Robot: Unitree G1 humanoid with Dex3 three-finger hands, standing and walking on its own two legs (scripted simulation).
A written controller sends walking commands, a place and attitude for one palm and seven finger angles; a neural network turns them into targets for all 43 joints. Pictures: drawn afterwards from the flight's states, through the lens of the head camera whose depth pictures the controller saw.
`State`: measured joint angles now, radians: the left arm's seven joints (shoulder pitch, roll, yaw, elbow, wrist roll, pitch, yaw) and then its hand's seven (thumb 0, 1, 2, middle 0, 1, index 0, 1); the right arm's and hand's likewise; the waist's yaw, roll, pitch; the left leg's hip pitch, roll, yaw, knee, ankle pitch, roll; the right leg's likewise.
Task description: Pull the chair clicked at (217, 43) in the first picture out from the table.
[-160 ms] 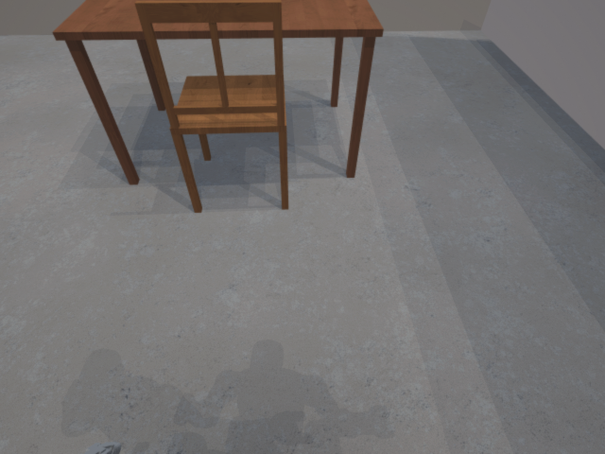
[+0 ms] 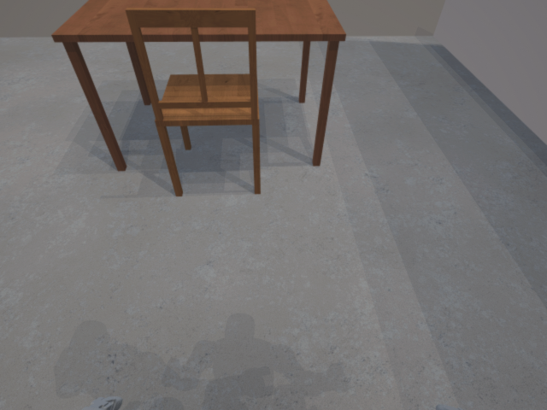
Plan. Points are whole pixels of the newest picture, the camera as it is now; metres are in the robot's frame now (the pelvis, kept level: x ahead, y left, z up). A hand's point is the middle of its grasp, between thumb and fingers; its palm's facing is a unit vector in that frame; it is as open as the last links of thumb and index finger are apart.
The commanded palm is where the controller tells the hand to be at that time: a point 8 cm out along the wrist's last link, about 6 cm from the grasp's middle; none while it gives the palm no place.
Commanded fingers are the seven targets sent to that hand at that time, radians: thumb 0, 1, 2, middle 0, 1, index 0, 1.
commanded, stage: stand and wait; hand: left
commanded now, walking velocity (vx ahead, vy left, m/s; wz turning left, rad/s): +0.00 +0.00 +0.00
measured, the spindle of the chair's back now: (199, 66) +1.27 +0.36 -0.08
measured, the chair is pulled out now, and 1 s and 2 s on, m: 0.00 0.00 0.00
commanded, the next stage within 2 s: look at it before walking up in 0.66 s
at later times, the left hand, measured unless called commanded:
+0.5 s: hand out of the picture +0.06 +0.24 -0.15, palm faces -0.03 -0.94 -0.34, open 7.4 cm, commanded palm none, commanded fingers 0.00 0.90 0.90 -0.20 -0.30 -0.20 -0.30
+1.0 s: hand out of the picture +0.06 +0.24 -0.15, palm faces -0.03 -0.94 -0.33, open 7.4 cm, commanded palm none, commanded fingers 0.00 0.90 0.90 -0.20 -0.30 -0.20 -0.30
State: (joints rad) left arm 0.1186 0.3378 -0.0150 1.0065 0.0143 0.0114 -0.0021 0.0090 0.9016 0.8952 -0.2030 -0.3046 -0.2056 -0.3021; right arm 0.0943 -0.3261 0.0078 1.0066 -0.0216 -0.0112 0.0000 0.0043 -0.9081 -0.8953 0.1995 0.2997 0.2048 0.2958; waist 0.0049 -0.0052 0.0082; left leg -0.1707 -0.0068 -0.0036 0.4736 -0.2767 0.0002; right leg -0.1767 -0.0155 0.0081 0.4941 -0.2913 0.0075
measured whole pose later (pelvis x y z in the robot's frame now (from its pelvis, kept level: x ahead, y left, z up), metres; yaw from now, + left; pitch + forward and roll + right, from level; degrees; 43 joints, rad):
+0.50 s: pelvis -0.01 -0.01 +0.01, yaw +0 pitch -2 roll +0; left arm 0.15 0.35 -0.01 1.08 0.01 0.01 0.00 0.01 0.90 0.90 -0.20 -0.30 -0.21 -0.30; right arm 0.13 -0.34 0.00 1.10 -0.02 -0.01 0.00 0.00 -0.91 -0.90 0.20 0.30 0.20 0.30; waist 0.01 -0.01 0.04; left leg -0.14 0.00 -0.01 0.41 -0.23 -0.01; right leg -0.15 0.00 0.00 0.42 -0.24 0.00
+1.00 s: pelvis -0.01 -0.01 +0.01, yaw +0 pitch -2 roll +0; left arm 0.13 0.34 -0.01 1.09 0.02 0.00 0.00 0.01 0.90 0.90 -0.20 -0.30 -0.21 -0.30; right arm 0.11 -0.33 0.01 1.11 -0.01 -0.01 0.00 0.00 -0.91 -0.90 0.20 0.30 0.20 0.30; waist 0.00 -0.01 0.03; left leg -0.14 0.01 0.00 0.38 -0.21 -0.01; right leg -0.14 0.00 0.01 0.40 -0.22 0.00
